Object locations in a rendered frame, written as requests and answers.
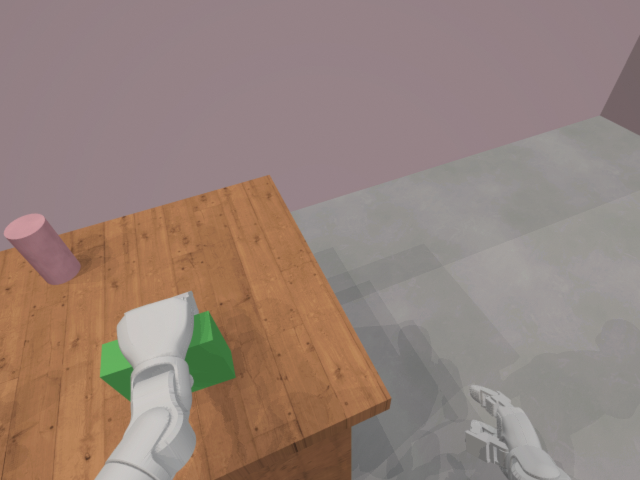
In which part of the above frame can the robot left hand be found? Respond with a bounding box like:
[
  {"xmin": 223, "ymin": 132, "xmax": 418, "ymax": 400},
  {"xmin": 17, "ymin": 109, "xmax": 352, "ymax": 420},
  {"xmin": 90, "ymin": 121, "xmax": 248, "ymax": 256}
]
[{"xmin": 117, "ymin": 291, "xmax": 199, "ymax": 388}]

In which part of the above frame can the robot left forearm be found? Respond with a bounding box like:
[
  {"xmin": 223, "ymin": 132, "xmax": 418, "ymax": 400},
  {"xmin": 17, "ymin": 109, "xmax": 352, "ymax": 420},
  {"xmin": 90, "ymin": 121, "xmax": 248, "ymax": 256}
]
[{"xmin": 94, "ymin": 356, "xmax": 196, "ymax": 480}]

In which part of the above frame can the sponge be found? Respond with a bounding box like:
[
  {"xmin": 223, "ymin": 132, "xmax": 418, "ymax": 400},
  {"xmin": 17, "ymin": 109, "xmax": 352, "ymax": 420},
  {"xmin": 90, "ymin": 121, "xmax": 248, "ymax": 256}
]
[{"xmin": 100, "ymin": 311, "xmax": 236, "ymax": 402}]

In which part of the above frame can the table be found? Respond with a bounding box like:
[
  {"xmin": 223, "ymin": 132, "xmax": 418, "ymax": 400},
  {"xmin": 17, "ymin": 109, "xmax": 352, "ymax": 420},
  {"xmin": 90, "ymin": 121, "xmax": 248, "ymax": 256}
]
[{"xmin": 0, "ymin": 175, "xmax": 391, "ymax": 480}]

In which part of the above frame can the robot right hand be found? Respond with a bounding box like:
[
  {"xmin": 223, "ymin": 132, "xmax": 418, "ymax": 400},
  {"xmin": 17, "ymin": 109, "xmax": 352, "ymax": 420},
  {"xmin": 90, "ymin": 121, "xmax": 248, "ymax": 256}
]
[{"xmin": 465, "ymin": 385, "xmax": 542, "ymax": 478}]

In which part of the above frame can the robot right forearm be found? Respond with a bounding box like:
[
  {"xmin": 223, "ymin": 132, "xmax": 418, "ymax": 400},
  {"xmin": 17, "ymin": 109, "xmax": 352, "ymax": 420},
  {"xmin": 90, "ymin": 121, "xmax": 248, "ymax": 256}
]
[{"xmin": 507, "ymin": 445, "xmax": 571, "ymax": 480}]

